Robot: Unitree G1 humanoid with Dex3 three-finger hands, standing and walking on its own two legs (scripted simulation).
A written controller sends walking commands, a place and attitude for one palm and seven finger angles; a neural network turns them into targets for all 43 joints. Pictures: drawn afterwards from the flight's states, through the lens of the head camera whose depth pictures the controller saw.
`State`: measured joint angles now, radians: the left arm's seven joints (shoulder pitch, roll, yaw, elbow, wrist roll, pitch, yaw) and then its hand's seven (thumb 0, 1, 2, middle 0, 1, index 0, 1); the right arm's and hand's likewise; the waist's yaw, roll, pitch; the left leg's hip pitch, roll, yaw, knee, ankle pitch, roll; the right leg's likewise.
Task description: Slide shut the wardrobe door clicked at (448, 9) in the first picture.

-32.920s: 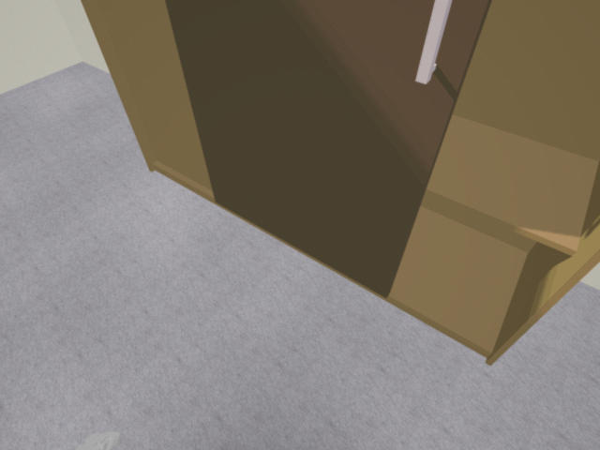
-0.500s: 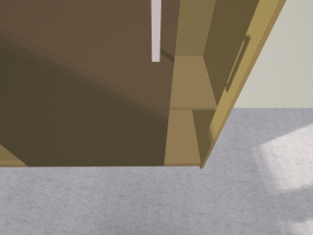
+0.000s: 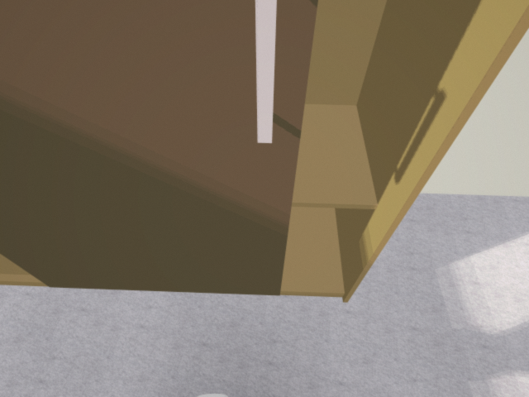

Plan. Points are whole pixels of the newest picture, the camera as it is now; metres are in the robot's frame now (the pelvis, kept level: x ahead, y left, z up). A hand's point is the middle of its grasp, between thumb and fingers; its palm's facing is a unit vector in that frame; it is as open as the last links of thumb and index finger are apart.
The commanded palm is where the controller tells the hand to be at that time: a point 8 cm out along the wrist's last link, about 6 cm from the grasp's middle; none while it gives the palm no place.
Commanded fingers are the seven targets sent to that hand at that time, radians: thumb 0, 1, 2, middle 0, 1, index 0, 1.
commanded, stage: come to a stop and stand still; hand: left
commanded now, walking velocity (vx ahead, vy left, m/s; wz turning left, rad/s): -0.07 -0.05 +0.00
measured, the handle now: (266, 59) +0.49 +0.04 +0.24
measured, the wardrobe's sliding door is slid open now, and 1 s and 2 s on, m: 0.25 0.25 0.25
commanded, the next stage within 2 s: look again from close up in 1.32 s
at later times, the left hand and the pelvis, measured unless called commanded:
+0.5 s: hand out of the picture +0.05 +0.18 -0.17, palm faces -0.03 -0.97 -0.24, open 7.4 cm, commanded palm none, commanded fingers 0.00 0.90 0.90 -0.20 -0.30 -0.20 -0.30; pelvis -0.02 +0.00 -0.01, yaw -1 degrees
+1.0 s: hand out of the picture -0.02 +0.17 -0.18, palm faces -0.02 -0.98 -0.20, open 7.4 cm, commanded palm none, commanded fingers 0.00 0.90 0.90 -0.20 -0.30 -0.20 -0.30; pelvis -0.01 +0.00 -0.01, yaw -2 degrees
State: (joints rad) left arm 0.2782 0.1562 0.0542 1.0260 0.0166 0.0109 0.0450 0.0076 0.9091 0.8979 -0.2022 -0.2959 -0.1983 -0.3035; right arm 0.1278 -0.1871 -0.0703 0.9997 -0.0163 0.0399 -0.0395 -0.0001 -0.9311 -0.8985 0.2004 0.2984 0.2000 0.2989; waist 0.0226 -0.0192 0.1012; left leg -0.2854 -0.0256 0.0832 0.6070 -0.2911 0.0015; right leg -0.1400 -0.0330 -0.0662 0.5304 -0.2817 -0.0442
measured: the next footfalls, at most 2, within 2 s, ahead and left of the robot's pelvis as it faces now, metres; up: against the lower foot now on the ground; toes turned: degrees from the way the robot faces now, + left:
none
